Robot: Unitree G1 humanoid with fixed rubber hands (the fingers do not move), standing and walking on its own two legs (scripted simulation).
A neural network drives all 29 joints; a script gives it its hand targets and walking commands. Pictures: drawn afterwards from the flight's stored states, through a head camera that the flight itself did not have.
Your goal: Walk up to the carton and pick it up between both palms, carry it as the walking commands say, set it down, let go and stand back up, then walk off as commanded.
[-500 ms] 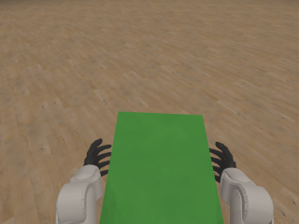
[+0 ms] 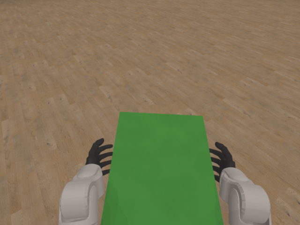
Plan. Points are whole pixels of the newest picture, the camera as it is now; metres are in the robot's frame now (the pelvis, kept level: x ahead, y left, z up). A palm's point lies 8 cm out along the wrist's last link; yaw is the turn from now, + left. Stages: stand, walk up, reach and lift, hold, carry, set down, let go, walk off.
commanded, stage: carry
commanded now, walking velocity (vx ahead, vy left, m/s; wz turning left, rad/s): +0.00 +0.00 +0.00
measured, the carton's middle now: (158, 178) +0.26 +0.00 +0.01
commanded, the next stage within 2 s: hold in 0.42 s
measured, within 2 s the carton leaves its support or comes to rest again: neither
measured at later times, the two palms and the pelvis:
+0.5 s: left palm (98, 169) +0.26 +0.16 +0.05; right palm (217, 171) +0.26 -0.15 +0.04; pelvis -0.01 +0.00 +0.00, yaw +1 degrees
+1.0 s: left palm (102, 163) +0.28 +0.15 +0.05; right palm (219, 158) +0.29 -0.16 +0.06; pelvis -0.01 -0.02 +0.01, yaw +4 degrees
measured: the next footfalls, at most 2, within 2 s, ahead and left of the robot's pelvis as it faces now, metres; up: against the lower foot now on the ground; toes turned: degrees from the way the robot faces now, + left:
none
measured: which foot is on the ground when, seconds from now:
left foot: down 0.00-1.00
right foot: down 0.00-1.00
